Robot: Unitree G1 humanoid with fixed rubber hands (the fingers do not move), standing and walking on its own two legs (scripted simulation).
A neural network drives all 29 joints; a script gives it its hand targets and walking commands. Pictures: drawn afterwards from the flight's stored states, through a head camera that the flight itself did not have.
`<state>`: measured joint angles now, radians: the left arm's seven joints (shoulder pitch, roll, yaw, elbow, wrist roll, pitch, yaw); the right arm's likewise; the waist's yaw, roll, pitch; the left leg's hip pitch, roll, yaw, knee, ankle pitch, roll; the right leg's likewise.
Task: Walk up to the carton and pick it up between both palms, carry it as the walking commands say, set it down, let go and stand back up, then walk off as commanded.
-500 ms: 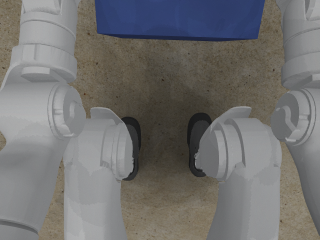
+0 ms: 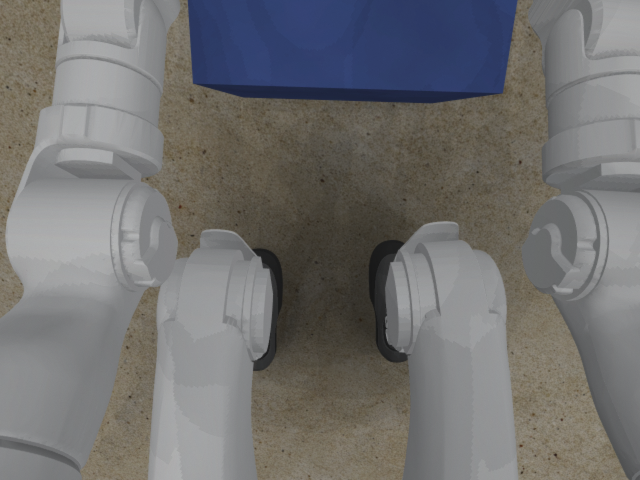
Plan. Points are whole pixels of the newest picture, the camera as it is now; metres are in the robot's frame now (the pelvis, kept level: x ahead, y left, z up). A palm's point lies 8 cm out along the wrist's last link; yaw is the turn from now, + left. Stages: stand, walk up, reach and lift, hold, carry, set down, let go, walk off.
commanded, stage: reach and lift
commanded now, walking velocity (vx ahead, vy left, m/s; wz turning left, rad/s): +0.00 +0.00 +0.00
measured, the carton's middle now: out of the picture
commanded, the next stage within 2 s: none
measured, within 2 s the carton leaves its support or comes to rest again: neither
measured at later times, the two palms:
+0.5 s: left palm out of the picture +0.58 +0.14 -0.08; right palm out of the picture +0.56 -0.20 -0.07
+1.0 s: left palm out of the picture +0.55 +0.13 +0.00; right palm out of the picture +0.52 -0.20 +0.00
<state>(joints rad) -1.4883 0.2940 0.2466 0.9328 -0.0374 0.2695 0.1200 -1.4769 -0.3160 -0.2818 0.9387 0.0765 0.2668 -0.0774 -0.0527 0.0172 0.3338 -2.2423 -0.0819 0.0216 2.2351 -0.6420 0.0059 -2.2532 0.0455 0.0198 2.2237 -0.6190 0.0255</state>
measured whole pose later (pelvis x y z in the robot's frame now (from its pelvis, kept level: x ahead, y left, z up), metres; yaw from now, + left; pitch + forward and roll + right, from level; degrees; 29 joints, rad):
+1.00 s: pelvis -0.01 +0.00 +0.09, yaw +1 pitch +46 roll +2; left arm -1.29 0.15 0.44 0.75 0.17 0.38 0.05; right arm -1.26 -0.14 -0.45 0.71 -0.15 0.40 -0.06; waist -0.05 0.01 -0.01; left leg -2.15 -0.11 -0.01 1.87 -0.53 -0.02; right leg -2.17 0.09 0.07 1.88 -0.51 0.04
